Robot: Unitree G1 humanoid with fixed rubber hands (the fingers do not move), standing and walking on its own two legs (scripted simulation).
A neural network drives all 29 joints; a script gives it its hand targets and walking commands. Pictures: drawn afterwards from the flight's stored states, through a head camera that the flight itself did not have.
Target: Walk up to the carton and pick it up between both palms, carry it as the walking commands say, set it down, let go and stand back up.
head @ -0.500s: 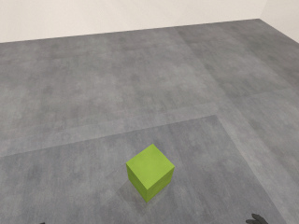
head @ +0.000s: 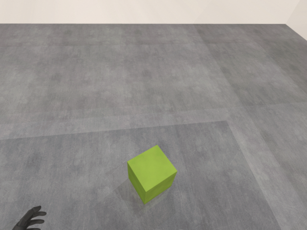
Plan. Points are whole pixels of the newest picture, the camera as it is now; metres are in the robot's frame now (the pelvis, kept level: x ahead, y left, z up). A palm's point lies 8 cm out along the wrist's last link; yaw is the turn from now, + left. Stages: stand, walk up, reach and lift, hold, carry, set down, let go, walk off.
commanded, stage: walk up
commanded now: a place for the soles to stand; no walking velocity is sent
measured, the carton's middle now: (150, 174) +0.52 -0.02 -0.65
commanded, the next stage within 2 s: none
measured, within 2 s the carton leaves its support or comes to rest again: neither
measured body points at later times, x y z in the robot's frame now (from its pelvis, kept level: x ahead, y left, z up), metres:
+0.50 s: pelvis +0.05 -0.20 -0.01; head +0.07 -0.17 +0.43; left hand +0.04 +0.13 -0.11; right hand +0.28 -0.50 -0.06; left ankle +0.04 -0.11 -0.73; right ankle +0.07 -0.25 -0.74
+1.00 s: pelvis +0.15 -0.35 -0.03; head +0.18 -0.34 +0.41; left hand +0.13 -0.01 -0.09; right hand +0.43 -0.59 -0.11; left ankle +0.10 -0.24 -0.71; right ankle +0.27 -0.49 -0.74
